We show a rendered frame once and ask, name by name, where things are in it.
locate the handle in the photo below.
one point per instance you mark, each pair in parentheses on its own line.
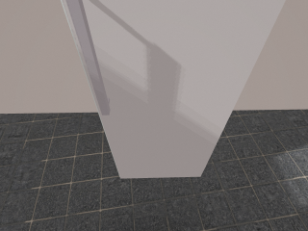
(82,29)

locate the fridge door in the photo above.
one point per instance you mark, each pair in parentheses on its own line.
(174,71)

